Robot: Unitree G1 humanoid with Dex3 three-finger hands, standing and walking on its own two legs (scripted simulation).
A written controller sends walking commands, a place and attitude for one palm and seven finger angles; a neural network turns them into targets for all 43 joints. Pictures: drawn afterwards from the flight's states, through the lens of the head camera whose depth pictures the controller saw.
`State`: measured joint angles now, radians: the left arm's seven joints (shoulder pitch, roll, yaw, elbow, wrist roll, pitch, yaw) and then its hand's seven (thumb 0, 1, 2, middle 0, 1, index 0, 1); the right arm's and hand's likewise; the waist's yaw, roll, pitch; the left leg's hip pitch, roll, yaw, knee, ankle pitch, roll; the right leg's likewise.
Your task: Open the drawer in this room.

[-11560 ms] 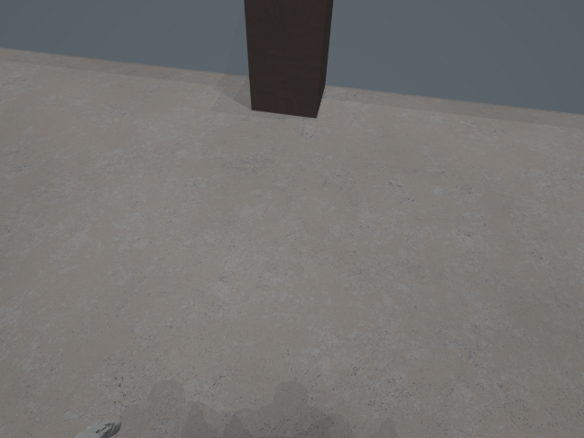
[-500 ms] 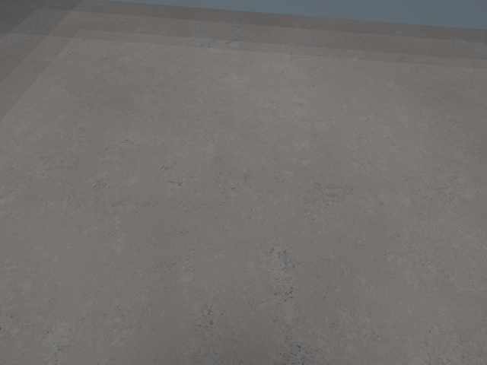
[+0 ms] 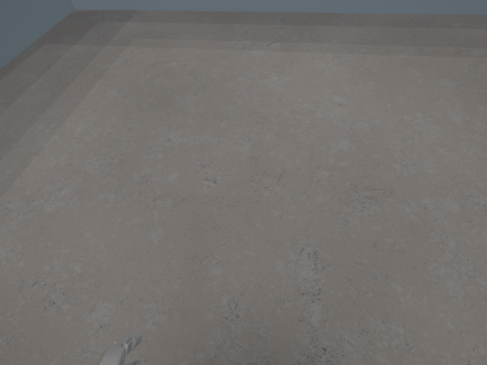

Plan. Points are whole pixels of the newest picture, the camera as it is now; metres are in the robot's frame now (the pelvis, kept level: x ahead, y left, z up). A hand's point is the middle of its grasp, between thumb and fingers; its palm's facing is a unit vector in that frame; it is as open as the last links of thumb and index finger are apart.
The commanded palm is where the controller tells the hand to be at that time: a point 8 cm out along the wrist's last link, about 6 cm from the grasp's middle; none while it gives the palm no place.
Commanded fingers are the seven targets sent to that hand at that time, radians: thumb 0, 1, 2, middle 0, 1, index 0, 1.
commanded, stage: turn or walk to find it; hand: left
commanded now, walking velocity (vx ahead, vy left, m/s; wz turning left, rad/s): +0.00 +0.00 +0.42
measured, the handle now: out of the picture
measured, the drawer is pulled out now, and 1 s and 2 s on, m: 0.00 0.00 0.00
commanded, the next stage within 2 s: none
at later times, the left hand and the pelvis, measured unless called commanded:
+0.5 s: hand out of the picture -0.07 +0.21 -0.17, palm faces +0.30 -0.92 -0.24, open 7.3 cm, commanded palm none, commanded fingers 0.00 0.90 0.90 -0.20 -0.30 -0.20 -0.30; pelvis -0.03 +0.01 +0.00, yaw +15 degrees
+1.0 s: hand out of the picture -0.01 +0.23 -0.14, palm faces +0.41 -0.87 -0.26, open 7.4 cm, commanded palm none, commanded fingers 0.00 0.90 0.90 -0.20 -0.30 -0.20 -0.30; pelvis -0.04 +0.00 +0.01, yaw +25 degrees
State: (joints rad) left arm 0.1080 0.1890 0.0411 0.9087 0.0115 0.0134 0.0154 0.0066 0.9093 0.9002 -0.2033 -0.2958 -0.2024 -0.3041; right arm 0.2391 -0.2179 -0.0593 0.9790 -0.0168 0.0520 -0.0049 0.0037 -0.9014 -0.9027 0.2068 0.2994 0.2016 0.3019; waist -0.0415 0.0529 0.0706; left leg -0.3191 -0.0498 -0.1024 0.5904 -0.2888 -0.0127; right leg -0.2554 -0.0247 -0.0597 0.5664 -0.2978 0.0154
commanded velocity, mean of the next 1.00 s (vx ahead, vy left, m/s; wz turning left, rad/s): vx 0.00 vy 0.00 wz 0.42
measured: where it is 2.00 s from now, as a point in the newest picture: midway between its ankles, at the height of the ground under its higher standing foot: outside the picture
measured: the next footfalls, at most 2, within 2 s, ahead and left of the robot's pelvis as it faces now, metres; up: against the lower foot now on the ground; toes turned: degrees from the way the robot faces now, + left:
left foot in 0.52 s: -0.03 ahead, +0.13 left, +0.00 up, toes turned +20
right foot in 1.02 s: +0.04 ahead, -0.09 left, +0.00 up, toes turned +23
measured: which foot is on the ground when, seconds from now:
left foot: up 0.00-0.50, down 0.52-1.00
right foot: down 0.00-0.52, up 0.54-1.00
